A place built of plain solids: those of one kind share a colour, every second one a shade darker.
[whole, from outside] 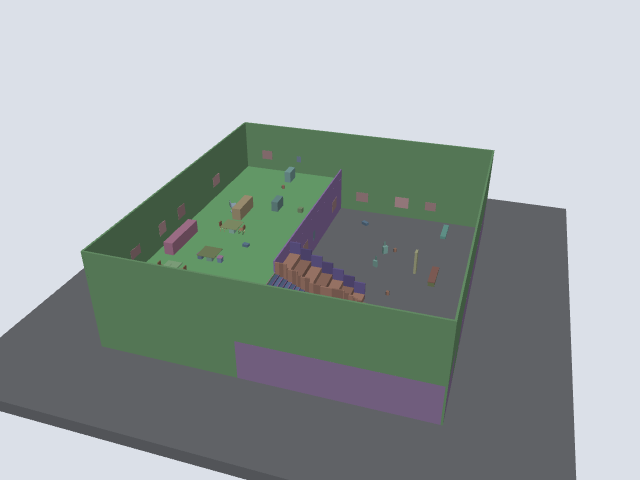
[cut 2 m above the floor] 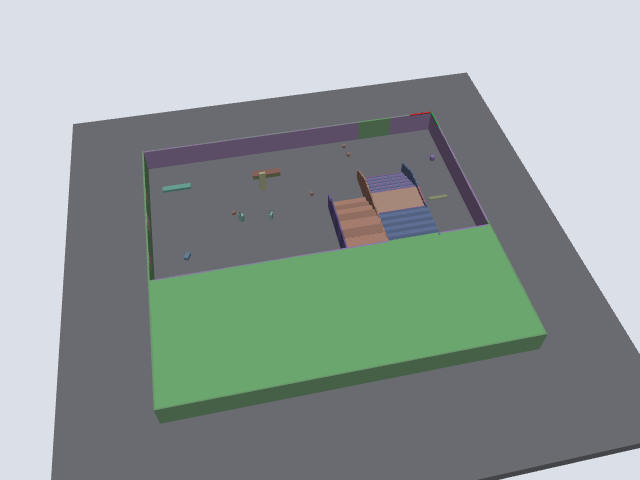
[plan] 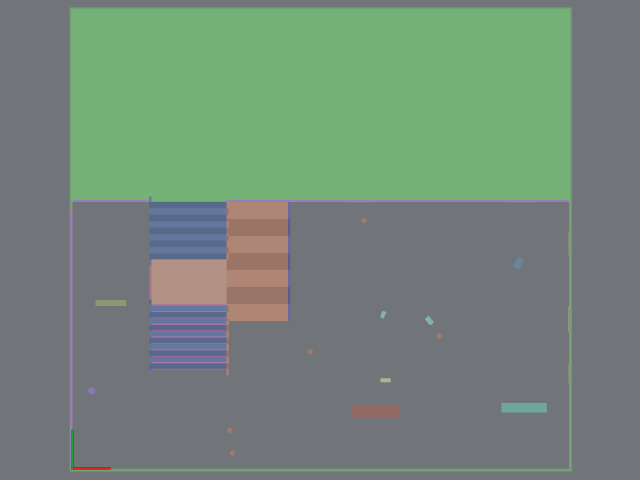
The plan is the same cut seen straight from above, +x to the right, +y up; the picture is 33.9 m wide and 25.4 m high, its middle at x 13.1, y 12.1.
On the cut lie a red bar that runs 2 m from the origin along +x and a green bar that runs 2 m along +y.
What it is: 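An atrium with a grand stair; 26.3 x 24.3 m, 8.0 m high; a straight stair 4.0 m broad of 11 + 10 risers of 0.156 m with a landing 2.4 m deep between them, up to an upper hall 10.2 m deep at 3.28 m; beside it 7 sitting steps 0.45 m high and 0.9 m deep, 3.1 m broad; guards 1.02 m over the upper hall, the landing and every tread; the front glazed up to 3.16 m, a clerestory band over it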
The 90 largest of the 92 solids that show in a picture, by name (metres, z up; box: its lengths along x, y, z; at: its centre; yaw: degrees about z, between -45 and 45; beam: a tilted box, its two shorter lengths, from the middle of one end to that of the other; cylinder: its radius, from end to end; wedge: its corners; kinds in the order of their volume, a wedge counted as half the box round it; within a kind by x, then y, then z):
{
 "upper_1": {"box": [26.37, 10.2, 3.33], "at": [13.13, 19.21, 1.61]},
 "wall_1": {"box": [0.15, 24.56, 8.06], "at": [-0.07, 12.13, 3.98]},
 "wall_2": {"box": [26.57, 0.15, 8.06], "at": [13.13, -0.07, 3.98]},
 "wall_3": {"box": [26.57, 0.15, 8.06], "at": [13.13, 24.34, 3.98]},
 "wall_4": {"box": [0.15, 24.56, 8.06], "at": [26.34, 12.13, 3.98]},
 "grand_1": {"box": [3.97, 0.35, 0.21], "at": [6.17, 5.42, 0.05]},
 "grand_2": {"box": [3.97, 0.35, 0.36], "at": [6.17, 5.75, 0.13]},
 "grand_3": {"box": [3.97, 0.35, 0.52], "at": [6.17, 6.09, 0.21]},
 "grand_4": {"box": [3.97, 0.35, 0.67], "at": [6.17, 6.43, 0.29]},
 "grand_5": {"box": [3.97, 0.35, 0.83], "at": [6.17, 6.78, 0.36]},
 "grand_6": {"box": [3.97, 0.35, 0.99], "at": [6.17, 7.12, 0.44]},
 "grand_7": {"box": [3.97, 0.35, 1.14], "at": [6.17, 7.46, 0.52]},
 "grand_8": {"box": [3.97, 0.35, 1.3], "at": [6.17, 7.79, 0.6]},
 "grand_9": {"box": [3.97, 0.35, 1.45], "at": [6.17, 8.13, 0.68]},
 "grand_10": {"box": [3.97, 0.35, 1.61], "at": [6.17, 8.47, 0.76]},
 "grand_11": {"box": [3.97, 0.35, 1.92], "at": [6.17, 11.22, 0.91]},
 "grand_12": {"box": [3.97, 0.35, 2.08], "at": [6.17, 11.56, 0.99]},
 "grand_13": {"box": [3.97, 0.35, 2.23], "at": [6.17, 11.9, 1.07]},
 "grand_14": {"box": [3.97, 0.35, 2.39], "at": [6.17, 12.24, 1.15]},
 "grand_15": {"box": [3.97, 0.35, 2.55], "at": [6.17, 12.59, 1.22]},
 "grand_16": {"box": [3.97, 0.35, 2.7], "at": [6.17, 12.93, 1.3]},
 "grand_17": {"box": [3.97, 0.35, 2.86], "at": [6.17, 13.27, 1.38]},
 "grand_18": {"box": [3.97, 0.35, 3.01], "at": [6.17, 13.61, 1.46]},
 "grand_19": {"box": [3.97, 0.35, 3.17], "at": [6.17, 13.95, 1.53]},
 "sit_1": {"box": [0.12, 0.9, 2.79], "at": [8.21, 9.16, 1.34]},
 "sit_2": {"box": [0.12, 0.9, 2.79], "at": [8.21, 10.06, 1.34]},
 "sit_3": {"box": [0.12, 0.54, 2.87], "at": [8.21, 10.78, 1.39]},
 "sit_4": {"box": [0.12, 0.34, 2.94], "at": [8.21, 11.22, 1.42]},
 "sit_5": {"box": [0.12, 0.34, 3.32], "at": [8.21, 11.56, 1.61]},
 "sit_6": {"box": [0.12, 0.34, 3.32], "at": [8.21, 11.9, 1.61]},
 "sit_7": {"box": [0.12, 0.34, 3.77], "at": [8.21, 12.58, 1.83]},
 "sit_8": {"box": [0.12, 0.34, 3.77], "at": [8.21, 12.92, 1.83]},
 "sit_9": {"box": [0.12, 0.22, 4.22], "at": [8.21, 13.32, 2.06]},
 "sit_10": {"box": [0.12, 0.34, 4.22], "at": [8.21, 13.6, 2.06]},
 "sit_11": {"box": [0.12, 0.34, 4.22], "at": [8.21, 13.94, 2.06]},
 "sit_12": {"box": [3.13, 0.9, 0.5], "at": [9.84, 8.26, 0.2]},
 "sit_13": {"box": [3.13, 0.9, 0.95], "at": [9.84, 9.16, 0.42]},
 "sit_14": {"box": [3.13, 0.9, 1.4], "at": [9.84, 10.06, 0.65]},
 "sit_15": {"box": [3.13, 0.9, 1.85], "at": [9.84, 10.96, 0.88]},
 "sit_16": {"box": [3.13, 0.9, 2.3], "at": [9.84, 11.86, 1.1]},
 "sit_17": {"box": [3.13, 0.9, 2.75], "at": [9.84, 12.76, 1.32]},
 "sit_18": {"box": [3.13, 0.9, 3.2], "at": [9.84, 13.66, 1.55]},
 "edge_1": {"box": [4.07, 0.12, 4.35], "at": [2.03, 14.17, 2.12]},
 "edge_2": {"box": [18.11, 0.12, 3.43], "at": [17.21, 14.17, 1.66]},
 "edge_3": {"box": [18.11, 0.12, 4.35], "at": [17.21, 14.17, 2.12]},
 "window_wall_1": {"box": [0.15, 13.71, 3.21], "at": [-0.07, 6.86, 1.55]},
 "window_wall_2": {"box": [3.9, 0.15, 3.21], "at": [1.95, -0.07, 1.55]},
 "window_wall_3": {"box": [19.37, 0.15, 3.21], "at": [16.59, -0.07, 1.55]},
 "landing_1": {"box": [3.97, 2.42, 1.77], "at": [6.17, 9.85, 0.83]},
 "cafe_counter_1": {"box": [4.1, 0.8, 1.13], "at": [10.06, 23.11, 3.79]},
 "reception_1": {"box": [2.8, 0.8, 1.13], "at": [16.43, 20.45, 3.79]},
 "sit_out_1": {"box": [0.12, 0.9, 1.52], "at": [11.46, 8.26, 0.71]},
 "sit_out_2": {"box": [0.12, 0.9, 1.97], "at": [11.46, 9.16, 0.94]},
 "sit_out_3": {"box": [0.12, 0.9, 2.42], "at": [11.46, 10.06, 1.16]},
 "sit_out_4": {"box": [0.12, 0.9, 2.87], "at": [11.46, 10.96, 1.39]},
 "sit_out_5": {"box": [0.12, 0.9, 3.32], "at": [11.46, 11.86, 1.61]},
 "sit_out_6": {"box": [0.12, 0.9, 3.77], "at": [11.46, 12.76, 1.83]},
 "sit_out_7": {"box": [0.12, 0.9, 4.22], "at": [11.46, 13.66, 2.06]},
 "case_1": {"box": [1.4, 0.6, 0.98], "at": [18.28, 17.86, 3.72]},
 "case_2": {"box": [1.4, 0.6, 1.12], "at": [24.49, 18.94, 3.79]},
 "land_side_1": {"box": [0.12, 1.81, 2.79], "at": [4.12, 9.85, 1.34]},
 "bench_1": {"box": [2.44, 0.54, 0.43], "at": [16.04, 3.03, 0.17]},
 "bench_upholstered_1": {"box": [2.4, 0.5, 0.25], "at": [23.9, 3.22, 0.33]},
 "hung_picture_1": {"box": [1.27, 0.025, 0.78], "at": [5.35, 24.24, 4.83]},
 "hung_picture_2": {"box": [1.01, 0.025, 1.01], "at": [9.28, 24.24, 4.83]},
 "hung_picture_3": {"box": [1.18, 0.025, 1.06], "at": [12.39, 24.24, 4.83]},
 "hung_picture_4": {"box": [1.33, 0.025, 0.97], "at": [19.07, 24.24, 4.83]},
 "hung_picture_5": {"box": [1.43, 0.025, 1.09], "at": [23.77, 14.09, 1.55]},
 "hung_picture_6": {"box": [0.025, 1.05, 0.88], "at": [26.25, 5.05, 1.55]},
 "hung_picture_7": {"box": [0.025, 1.36, 1.14], "at": [26.25, 7.9, 1.55]},
 "hung_picture_8": {"box": [0.025, 1.23, 1.0], "at": [26.25, 11.93, 1.55]},
 "hung_picture_9": {"box": [0.025, 1.09, 0.92], "at": [26.25, 22.03, 4.83]},
 "pylon_1": {"box": [0.55, 0.22, 2.15], "at": [16.57, 4.68, 1.02]},
 "table_top_1": {"box": [1.5, 1.5, 0.04], "at": [8.3, 19.62, 4.0]},
 "table_top_2": {"box": [1.5, 1.5, 0.04], "at": [12.91, 19.85, 4.0]},
 "bench_top_1": {"box": [2.5, 0.6, 0.07], "at": [16.04, 3.03, 0.41]},
 "meeting_table_1": {"box": [1.1, 1.2, 0.07], "at": [5.67, 21.47, 3.98]},
 "suitcase_1": {"box": [0.27, 0.45, 0.77], "at": [18.89, 7.84, 0.33], "yaw": 41.8},
 "box_cardboard_1": {"box": [0.36, 0.59, 0.32], "at": [23.61, 10.87, 0.11], "yaw": -28.0},
 "stack_1": {"box": [1.63, 0.32, 0.13], "at": [2.03, 8.76, 0.01]},
 "drum_1": {"cylinder": 0.2, "from": [1.02, 4.13, 0.0], "to": [1.02, 4.13, 0.46]},
 "grand_nose_1": {"box": [3.97, 0.05, 0.003], "at": [6.17, 5.26, 0.16]},
 "grand_nose_2": {"box": [3.97, 0.05, 0.003], "at": [6.17, 5.61, 0.31]},
 "grand_nose_3": {"box": [3.97, 0.05, 0.003], "at": [6.17, 5.95, 0.47]},
 "grand_nose_4": {"box": [3.97, 0.05, 0.003], "at": [6.17, 6.29, 0.63]},
 "grand_nose_5": {"box": [3.97, 0.05, 0.003], "at": [6.17, 6.62, 0.78]},
 "grand_nose_6": {"box": [3.97, 0.05, 0.003], "at": [6.17, 7.3, 1.09]},
 "grand_nose_7": {"box": [3.97, 0.05, 0.003], "at": [6.17, 7.64, 1.25]},
 "grand_nose_8": {"box": [3.97, 0.05, 0.003], "at": [6.17, 7.99, 1.41]},
 "grand_nose_9": {"box": [3.97, 0.05, 0.003], "at": [6.17, 8.32, 1.56]}
}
